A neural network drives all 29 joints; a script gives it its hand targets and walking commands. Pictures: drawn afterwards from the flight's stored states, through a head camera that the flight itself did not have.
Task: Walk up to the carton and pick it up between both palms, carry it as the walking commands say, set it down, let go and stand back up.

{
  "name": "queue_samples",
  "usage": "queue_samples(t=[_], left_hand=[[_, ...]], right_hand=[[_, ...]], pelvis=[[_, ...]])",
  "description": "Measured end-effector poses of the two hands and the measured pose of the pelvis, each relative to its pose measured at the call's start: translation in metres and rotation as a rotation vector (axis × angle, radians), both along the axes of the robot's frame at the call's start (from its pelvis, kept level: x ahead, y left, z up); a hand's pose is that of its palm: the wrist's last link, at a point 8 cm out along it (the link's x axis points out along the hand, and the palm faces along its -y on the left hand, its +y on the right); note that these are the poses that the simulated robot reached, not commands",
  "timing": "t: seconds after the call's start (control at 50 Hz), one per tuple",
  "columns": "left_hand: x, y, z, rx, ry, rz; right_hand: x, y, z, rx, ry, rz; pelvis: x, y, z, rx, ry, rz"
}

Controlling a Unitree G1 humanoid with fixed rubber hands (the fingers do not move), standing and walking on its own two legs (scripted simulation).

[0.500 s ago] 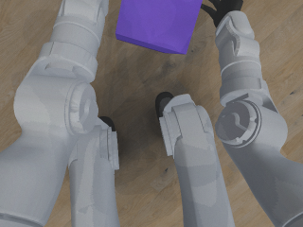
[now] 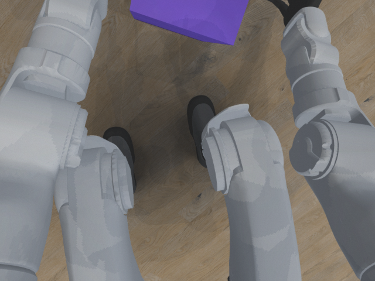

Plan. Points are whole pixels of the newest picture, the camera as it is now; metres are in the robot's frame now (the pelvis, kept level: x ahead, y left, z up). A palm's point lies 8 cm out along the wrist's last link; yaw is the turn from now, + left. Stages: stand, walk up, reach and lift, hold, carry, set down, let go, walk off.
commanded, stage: set down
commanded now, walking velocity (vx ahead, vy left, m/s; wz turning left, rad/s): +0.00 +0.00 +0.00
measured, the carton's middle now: out of the picture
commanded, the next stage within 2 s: let go in 1.50 s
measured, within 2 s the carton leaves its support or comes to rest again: neither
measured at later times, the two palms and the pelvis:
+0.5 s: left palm out of the picture +0.57 +0.02 -0.12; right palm (349, 6) +0.43 -0.28 -0.14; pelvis -0.01 +0.00 +0.05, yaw -1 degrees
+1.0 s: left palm out of the picture +0.58 +0.03 +0.03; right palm out of the picture +0.45 -0.27 +0.02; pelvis +0.03 +0.00 +0.16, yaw -1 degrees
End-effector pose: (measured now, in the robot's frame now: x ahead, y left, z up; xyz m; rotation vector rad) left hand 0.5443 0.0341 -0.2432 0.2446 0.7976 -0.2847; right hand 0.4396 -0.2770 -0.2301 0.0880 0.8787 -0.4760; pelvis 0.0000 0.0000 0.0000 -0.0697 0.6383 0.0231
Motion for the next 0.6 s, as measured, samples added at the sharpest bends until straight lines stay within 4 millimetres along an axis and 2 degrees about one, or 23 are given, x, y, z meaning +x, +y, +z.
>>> queue_samples(t=[0.08, 0.2, 0.26, 0.32, 0.4, 0.44, 0.52, 0.56, 0.6], left_hand=[[0.007, -0.010, 0.016, -0.038, -0.062, -0.012], [0.024, -0.019, 0.061, -0.017, -0.122, -0.022], [0.031, -0.018, 0.083, 0.004, -0.130, -0.012], [0.035, -0.015, 0.099, 0.023, -0.122, 0.001], [0.035, -0.014, 0.110, 0.014, -0.111, 0.028], [0.034, -0.015, 0.114, 0.001, -0.128, 0.036], [0.023, -0.014, 0.122, 0.012, -0.122, 0.037], [0.020, -0.012, 0.133, 0.020, -0.114, 0.046], [0.018, -0.011, 0.152, 0.016, -0.112, 0.051]], right_hand=[[0.008, 0.002, 0.009, 0.014, -0.056, -0.002], [0.032, 0.031, 0.045, 0.086, -0.180, 0.012], [0.033, 0.038, 0.057, 0.079, -0.178, 0.016], [0.021, 0.032, 0.064, 0.053, -0.137, -0.006], [-0.002, 0.010, 0.072, 0.009, -0.091, -0.050], [-0.007, 0.000, 0.080, -0.008, -0.112, -0.061], [-0.002, -0.004, 0.102, 0.008, -0.160, -0.048], [0.007, 0.002, 0.122, 0.026, -0.189, -0.028], [0.018, 0.011, 0.148, 0.037, -0.220, -0.001]], pelvis=[[-0.002, 0.000, -0.004, 0.001, -0.021, -0.006], [-0.005, 0.005, -0.001, 0.006, -0.078, -0.031], [-0.007, 0.009, 0.007, 0.013, -0.093, -0.028], [-0.006, 0.011, 0.017, 0.020, -0.080, -0.024], [-0.005, 0.009, 0.030, 0.030, -0.066, -0.029], [-0.007, 0.007, 0.039, 0.032, -0.096, -0.033], [-0.010, 0.004, 0.050, 0.048, -0.101, -0.053], [-0.011, 0.002, 0.057, 0.056, -0.116, -0.061], [-0.012, 0.001, 0.066, 0.064, -0.138, -0.065]])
